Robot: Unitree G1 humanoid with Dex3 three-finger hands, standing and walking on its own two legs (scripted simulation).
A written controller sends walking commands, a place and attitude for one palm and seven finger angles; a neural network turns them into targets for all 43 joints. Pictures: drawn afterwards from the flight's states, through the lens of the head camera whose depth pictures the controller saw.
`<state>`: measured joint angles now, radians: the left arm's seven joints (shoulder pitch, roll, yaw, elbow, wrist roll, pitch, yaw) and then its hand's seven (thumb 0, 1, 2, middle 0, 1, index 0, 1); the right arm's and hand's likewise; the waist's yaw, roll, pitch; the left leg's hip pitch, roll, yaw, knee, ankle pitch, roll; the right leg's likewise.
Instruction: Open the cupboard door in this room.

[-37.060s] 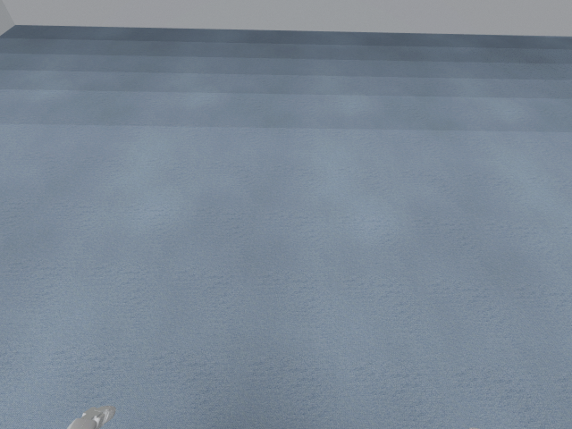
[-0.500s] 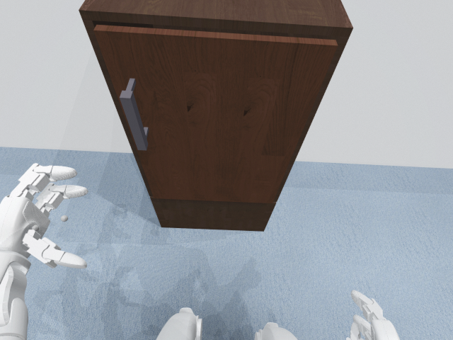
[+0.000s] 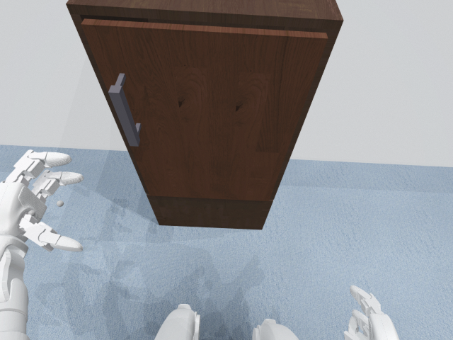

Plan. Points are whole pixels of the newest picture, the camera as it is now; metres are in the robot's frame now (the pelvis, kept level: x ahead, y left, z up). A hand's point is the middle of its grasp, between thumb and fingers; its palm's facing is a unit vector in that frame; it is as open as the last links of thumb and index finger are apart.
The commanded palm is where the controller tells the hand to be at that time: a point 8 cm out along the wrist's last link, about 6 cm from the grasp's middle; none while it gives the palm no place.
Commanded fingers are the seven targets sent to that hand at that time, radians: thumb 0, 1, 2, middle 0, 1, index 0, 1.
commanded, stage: move the hooked fingers beside the handle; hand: left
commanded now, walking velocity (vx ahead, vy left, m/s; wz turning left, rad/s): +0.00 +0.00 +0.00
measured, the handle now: (128, 112) +0.54 +0.24 +0.04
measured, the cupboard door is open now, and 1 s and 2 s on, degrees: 0 0 0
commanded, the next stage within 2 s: none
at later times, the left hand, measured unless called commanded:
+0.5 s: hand (76, 166) +0.39 +0.29 +0.05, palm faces +0.00 -1.00 -0.01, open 14.0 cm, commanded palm +0.37 +0.34 +0.06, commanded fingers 0.00 -0.50 0.30 -0.30 -1.20 -0.30 -1.20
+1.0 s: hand (79, 145) +0.43 +0.30 +0.06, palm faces +0.02 -1.00 -0.02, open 14.0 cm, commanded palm +0.42 +0.34 +0.05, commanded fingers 0.00 -0.50 0.30 -0.30 -1.20 -0.30 -1.20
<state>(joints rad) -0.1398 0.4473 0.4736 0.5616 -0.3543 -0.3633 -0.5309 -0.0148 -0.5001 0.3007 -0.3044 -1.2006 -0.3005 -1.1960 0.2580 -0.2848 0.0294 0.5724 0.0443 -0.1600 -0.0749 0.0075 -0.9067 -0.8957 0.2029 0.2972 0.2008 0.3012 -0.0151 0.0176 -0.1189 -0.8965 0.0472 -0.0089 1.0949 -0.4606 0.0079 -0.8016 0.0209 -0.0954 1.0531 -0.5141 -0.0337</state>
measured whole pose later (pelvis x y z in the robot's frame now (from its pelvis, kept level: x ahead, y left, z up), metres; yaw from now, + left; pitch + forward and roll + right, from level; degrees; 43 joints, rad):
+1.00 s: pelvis +0.00 +0.04 -0.01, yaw -2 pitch +20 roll -5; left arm -0.61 0.56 0.49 0.96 -0.21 -0.41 -0.48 -0.02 -0.50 0.30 -0.30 -1.20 -0.30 -1.20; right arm 0.32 -0.28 0.02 0.62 0.02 -0.03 -0.05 0.00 -0.91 -0.90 0.20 0.30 0.20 0.30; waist -0.09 0.01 -0.12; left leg -1.02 0.04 0.02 1.13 -0.47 0.06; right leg -0.92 0.01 -0.07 1.05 -0.49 0.01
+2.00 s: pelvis +0.00 +0.03 -0.01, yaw -3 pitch +24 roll -5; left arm -0.79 0.67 0.51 1.13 -0.15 -0.39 -0.47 -0.01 -0.50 0.30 -0.30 -1.20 -0.30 -1.20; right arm 0.33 -0.28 0.05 0.60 0.01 0.05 -0.03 0.00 -0.91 -0.90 0.20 0.30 0.20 0.30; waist -0.14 0.02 -0.12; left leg -1.10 0.06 0.01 1.17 -0.48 0.05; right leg -0.99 0.03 -0.07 1.08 -0.50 0.01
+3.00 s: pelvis +0.00 +0.02 -0.01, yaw -3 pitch +23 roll -4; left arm -0.77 0.56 0.44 1.10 -0.16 -0.42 -0.37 -0.01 -0.50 0.30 -0.30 -1.20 -0.30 -1.20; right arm 0.34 -0.27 0.04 0.62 0.01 0.06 -0.03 0.00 -0.91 -0.90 0.20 0.30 0.20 0.30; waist -0.13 0.01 -0.12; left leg -1.07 0.06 0.01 1.15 -0.48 0.04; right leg -0.98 0.03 -0.07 1.08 -0.50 0.00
